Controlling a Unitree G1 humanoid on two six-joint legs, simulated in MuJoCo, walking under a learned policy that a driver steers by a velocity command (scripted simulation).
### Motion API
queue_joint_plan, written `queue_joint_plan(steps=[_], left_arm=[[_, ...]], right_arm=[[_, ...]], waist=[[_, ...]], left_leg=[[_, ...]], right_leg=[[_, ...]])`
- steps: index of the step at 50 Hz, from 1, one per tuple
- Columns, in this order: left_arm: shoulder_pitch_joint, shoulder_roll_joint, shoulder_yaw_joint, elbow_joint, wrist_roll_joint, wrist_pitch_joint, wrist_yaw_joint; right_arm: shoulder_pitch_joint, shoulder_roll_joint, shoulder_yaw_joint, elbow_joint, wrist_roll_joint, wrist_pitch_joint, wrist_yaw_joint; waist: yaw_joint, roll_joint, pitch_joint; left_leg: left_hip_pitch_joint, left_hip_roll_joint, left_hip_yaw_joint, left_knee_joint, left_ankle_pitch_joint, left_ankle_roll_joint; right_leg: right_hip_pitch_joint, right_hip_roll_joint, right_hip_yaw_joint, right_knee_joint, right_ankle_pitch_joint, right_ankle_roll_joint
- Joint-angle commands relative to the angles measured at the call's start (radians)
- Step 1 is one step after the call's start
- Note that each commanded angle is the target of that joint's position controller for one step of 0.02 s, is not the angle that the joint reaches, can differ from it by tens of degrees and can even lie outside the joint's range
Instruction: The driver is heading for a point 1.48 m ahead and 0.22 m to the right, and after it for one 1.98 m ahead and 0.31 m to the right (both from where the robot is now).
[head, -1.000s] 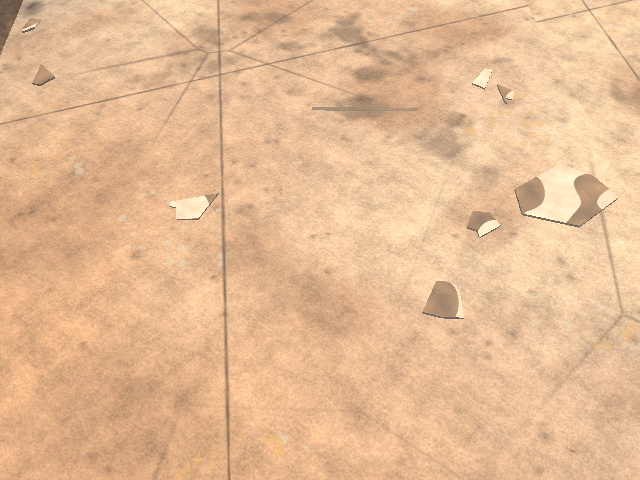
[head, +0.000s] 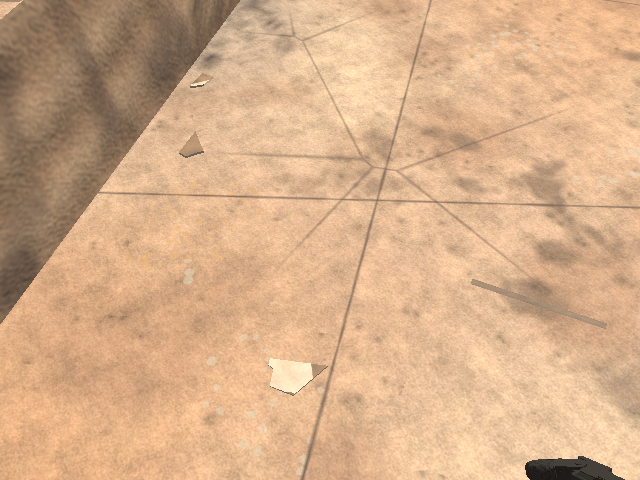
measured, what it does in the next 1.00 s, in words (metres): walks ahead: left foot, then right foot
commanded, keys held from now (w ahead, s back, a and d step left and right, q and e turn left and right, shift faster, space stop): w+e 0.54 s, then w+q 0.46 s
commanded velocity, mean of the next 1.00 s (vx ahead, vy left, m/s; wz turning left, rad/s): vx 0.50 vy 0.00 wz -0.23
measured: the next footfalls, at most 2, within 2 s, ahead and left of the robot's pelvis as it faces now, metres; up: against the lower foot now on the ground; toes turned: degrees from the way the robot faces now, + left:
left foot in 0.02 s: +0.14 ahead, +0.11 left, +0.00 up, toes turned -1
right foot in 0.52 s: +0.38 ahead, -0.15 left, +0.00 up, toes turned -23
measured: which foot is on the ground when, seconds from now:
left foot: up 0.00-0.00, down 0.02-0.52, up 0.54-1.00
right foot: down 0.00-0.02, up 0.04-0.50, down 0.52-1.00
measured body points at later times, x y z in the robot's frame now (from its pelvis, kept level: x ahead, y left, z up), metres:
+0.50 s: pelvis +0.24 -0.03 -0.01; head +0.27 -0.04 +0.43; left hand +0.52 +0.12 -0.10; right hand +0.13 -0.27 -0.15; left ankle +0.10 +0.11 -0.74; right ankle +0.34 -0.14 -0.73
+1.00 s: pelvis +0.49 -0.13 -0.01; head +0.51 -0.14 +0.44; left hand +0.54 +0.13 -0.14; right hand +0.56 -0.39 -0.13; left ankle +0.67 -0.06 -0.70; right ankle +0.34 -0.14 -0.74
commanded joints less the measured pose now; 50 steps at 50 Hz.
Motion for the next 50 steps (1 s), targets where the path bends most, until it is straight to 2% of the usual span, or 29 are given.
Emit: queue_joint_plan(steps=[1, 2, 3, 4, 5, 6, 7, 8, 11, 16, 20, 22, 23, 24, 25, 26, 27, 28, 29, 30, 31, 32, 33, 34, 37, 41, 44, 48, 50], left_arm=[[-0.084, 0.147, 0.036, -0.083, -0.007, -0.019, 0.005], [-0.085, 0.055, 0.014, -0.129, -0.025, -0.024, 0.005], [-0.042, 0.085, 0.021, -0.148, -0.015, -0.011, 0.011], [-0.046, 0.125, 0.033, -0.119, 0.007, 0.008, 0.013], [-0.079, 0.110, 0.034, -0.112, 0.012, 0.013, 0.001], [-0.092, 0.092, 0.033, -0.108, 0.011, 0.019, -0.006], [-0.104, 0.089, 0.036, -0.109, 0.020, 0.028, -0.013], [-0.110, 0.080, 0.035, -0.109, 0.027, 0.037, -0.019], [-0.186, 0.061, 0.032, -0.143, 0.027, 0.050, -0.032], [-0.361, 0.035, 0.014, -0.209, 0.026, 0.054, -0.055], [-0.485, 0.034, 0.000, -0.259, 0.029, 0.051, -0.070], [-0.504, 0.045, 0.002, -0.274, 0.033, 0.051, -0.067], [-0.492, 0.053, 0.005, -0.274, 0.035, 0.051, -0.062], [-0.456, 0.064, 0.011, -0.267, 0.038, 0.051, -0.055], [-0.372, 0.081, 0.021, -0.246, 0.040, 0.045, -0.048], [-0.218, 0.106, 0.038, -0.198, 0.046, 0.036, -0.036], [-0.066, 0.190, 0.067, -0.158, 0.054, 0.033, -0.017], [-0.114, 0.293, 0.085, -0.181, 0.037, 0.036, -0.005], [-0.069, 0.251, 0.078, -0.183, 0.012, 0.047, 0.005], [-0.132, 0.210, 0.065, -0.164, 0.012, 0.045, 0.015], [-0.174, 0.152, 0.048, -0.155, 0.010, 0.036, 0.016], [-0.211, 0.120, 0.036, -0.150, 0.010, 0.023, 0.016], [-0.234, 0.095, 0.026, -0.146, 0.008, 0.011, 0.016], [-0.228, 0.085, 0.021, -0.136, 0.009, -0.004, 0.013], [-0.189, 0.108, 0.026, -0.100, 0.009, -0.029, 0.011], [-0.143, 0.093, 0.018, -0.069, 0.007, -0.038, 0.015], [-0.129, 0.082, 0.010, -0.051, 0.006, -0.044, 0.023], [-0.056, 0.084, 0.003, -0.003, 0.009, -0.040, 0.043], [-0.054, 0.104, 0.003, 0.011, 0.014, -0.034, 0.051]], right_arm=[[0.235, -0.175, -0.061, 0.006, -0.016, -0.034, -0.033], [0.365, -0.268, -0.081, 0.006, -0.037, -0.037, -0.047], [0.369, -0.310, -0.100, 0.021, -0.018, -0.017, -0.049], [0.306, -0.216, -0.080, 0.008, -0.007, -0.011, -0.045], [0.245, -0.147, -0.064, -0.001, 0.002, -0.017, -0.040], [0.213, -0.111, -0.055, -0.002, 0.001, -0.023, -0.037], [0.212, -0.096, -0.051, 0.005, 0.003, -0.030, -0.040], [0.217, -0.092, -0.051, 0.014, 0.004, -0.039, -0.041], [0.267, -0.104, -0.060, 0.046, 0.016, -0.057, -0.038], [0.310, -0.104, -0.066, 0.086, 0.012, -0.053, -0.037], [0.351, -0.145, -0.079, 0.115, 0.012, -0.047, -0.042], [0.375, -0.161, -0.084, 0.133, 0.011, -0.036, -0.046], [0.379, -0.175, -0.086, 0.139, 0.011, -0.030, -0.049], [0.384, -0.193, -0.090, 0.145, 0.010, -0.022, -0.052], [0.387, -0.209, -0.093, 0.149, 0.010, -0.011, -0.054], [0.380, -0.214, -0.093, 0.144, 0.014, -0.003, -0.055], [0.389, -0.182, -0.083, 0.115, 0.008, -0.003, -0.052], [0.436, -0.061, -0.056, 0.047, 0.016, -0.007, -0.027], [0.312, -0.151, -0.074, 0.045, 0.009, -0.013, -0.028], [0.271, -0.136, -0.070, 0.035, 0.031, -0.022, -0.024], [0.288, -0.121, -0.062, 0.056, 0.033, -0.028, -0.025], [0.312, -0.111, -0.062, 0.079, 0.021, -0.017, -0.023], [0.363, -0.105, -0.060, 0.103, 0.008, 0.002, -0.018], [0.382, -0.100, -0.062, 0.119, 0.004, 0.019, -0.013], [0.333, -0.084, -0.068, 0.120, 0.012, 0.038, 0.002], [0.204, -0.079, -0.072, 0.094, 0.015, 0.037, 0.005], [0.127, -0.059, -0.062, 0.076, 0.010, 0.030, 0.012], [0.011, -0.037, -0.045, 0.030, 0.003, 0.026, 0.023], [0.016, -0.042, -0.045, 0.021, 0.004, 0.026, 0.024]], waist=[[-0.189, -0.005, -0.090], [-0.237, 0.170, -0.218], [-0.201, 0.266, -0.200], [-0.164, 0.129, -0.097], [-0.141, 0.077, -0.017], [-0.122, 0.077, 0.010], [-0.111, 0.098, 0.022], [-0.103, 0.100, 0.021], [-0.098, 0.072, 0.010], [-0.120, 0.068, 0.049], [-0.146, 0.063, 0.079], [-0.147, 0.060, 0.078], [-0.137, 0.067, 0.062], [-0.118, 0.080, 0.029], [-0.080, 0.080, -0.025], [-0.010, 0.048, -0.115], [0.044, -0.050, -0.224], [-0.041, -0.284, -0.302], [0.030, -0.088, -0.296], [-0.010, -0.066, -0.153], [-0.054, -0.024, -0.078], [-0.093, -0.016, -0.042], [-0.124, -0.037, -0.038], [-0.131, -0.047, -0.036], [-0.128, -0.056, 0.013], [-0.094, -0.071, 0.067], [-0.079, -0.075, 0.081], [-0.045, -0.068, 0.106], [-0.063, -0.082, 0.084]], left_leg=[[0.454, 0.068, -0.087, -0.127, -0.057, 0.046], [0.663, 0.334, -0.377, -0.217, -0.286, 0.103], [0.626, 0.445, -0.660, -0.328, -0.433, 0.179], [0.531, 0.404, -0.597, -0.330, -0.502, 0.186], [0.445, 0.347, -0.464, -0.342, -0.392, 0.172], [0.394, 0.302, -0.343, -0.360, -0.241, 0.152], [0.369, 0.272, -0.260, -0.370, -0.131, 0.141], [0.359, 0.248, -0.193, -0.374, -0.024, 0.137], [0.392, 0.246, -0.081, -0.375, 0.202, 0.149], [0.399, 0.222, 0.076, -0.384, 0.286, 0.146], [0.422, 0.242, 0.150, -0.372, 0.336, 0.129], [0.480, 0.254, 0.184, -0.315, 0.475, 0.118], [0.506, 0.256, 0.205, -0.254, 0.633, 0.110], [0.528, 0.258, 0.224, -0.161, 0.793, 0.105], [0.531, 0.256, 0.237, -0.014, 0.885, 0.103], [0.452, 0.240, 0.257, 0.204, 0.806, 0.084], [0.235, 0.212, 0.259, 0.503, 0.455, 0.054], [-0.200, 0.017, 0.186, 0.834, -0.411, -0.001], [-0.273, 0.022, 0.006, 0.876, -0.325, 0.010], [-0.292, 0.071, -0.001, 0.839, -0.207, 0.023], [-0.224, 0.098, -0.002, 0.751, -0.160, 0.031], [-0.157, 0.117, -0.011, 0.687, -0.147, 0.031], [-0.084, 0.122, -0.017, 0.652, -0.136, 0.027], [-0.047, 0.114, -0.017, 0.638, -0.128, 0.027], [-0.120, 0.094, -0.039, 0.579, -0.043, 0.031], [-0.245, 0.064, -0.056, 0.437, 0.103, 0.031], [-0.240, 0.050, -0.009, 0.294, 0.190, 0.034], [-0.236, 0.030, 0.085, 0.135, 0.179, 0.065], [-0.173, -0.012, 0.129, 0.084, 0.106, 0.099]], right_leg=[[-0.258, -0.122, 0.148, 0.196, 0.255, -0.097], [-0.426, -0.018, 0.022, 0.495, -0.010, -0.056], [-0.596, 0.031, -0.045, 0.656, -0.243, -0.055], [-0.617, -0.047, 0.002, 0.749, -0.183, -0.069], [-0.613, -0.076, 0.004, 0.752, -0.102, -0.065], [-0.584, -0.099, -0.005, 0.734, -0.051, -0.055], [-0.572, -0.113, -0.016, 0.727, -0.021, -0.043], [-0.562, -0.116, -0.025, 0.737, 0.011, -0.033], [-0.615, -0.122, -0.034, 0.742, 0.092, -0.014], [-0.642, -0.128, -0.078, 0.542, 0.248, 0.001], [-0.547, -0.114, -0.157, 0.338, 0.264, -0.040], [-0.509, -0.087, -0.192, 0.284, 0.200, -0.074], [-0.467, -0.058, -0.214, 0.266, 0.151, -0.095], [-0.405, -0.021, -0.233, 0.256, 0.093, -0.118], [-0.305, 0.020, -0.238, 0.233, 0.054, -0.144], [-0.099, 0.050, -0.221, 0.158, 0.085, -0.176], [0.161, -0.105, 0.000, 0.119, -0.038, -0.223], [0.433, -0.412, 0.553, 0.024, -0.018, -0.363], [0.394, -0.422, 0.602, -0.071, 0.059, -0.344], [0.270, -0.398, 0.408, -0.072, 0.195, -0.314], [0.129, -0.353, 0.297, -0.087, 0.348, -0.274], [0.040, -0.307, 0.200, -0.106, 0.425, -0.235], [-0.027, -0.280, 0.131, -0.136, 0.450, -0.211], [-0.061, -0.266, 0.094, -0.158, 0.476, -0.202], [-0.058, -0.245, 0.004, -0.215, 0.474, -0.168], [0.009, -0.229, -0.087, -0.251, 0.479, -0.114], [0.049, -0.228, -0.150, -0.254, 0.541, -0.099], [0.166, -0.260, -0.206, -0.219, 0.702, -0.091], [0.218, -0.274, -0.238, -0.138, 0.925, -0.078]])
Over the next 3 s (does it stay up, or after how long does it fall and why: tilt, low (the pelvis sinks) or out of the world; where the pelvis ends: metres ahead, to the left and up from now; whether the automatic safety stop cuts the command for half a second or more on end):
stays up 1.40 -0.24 0.00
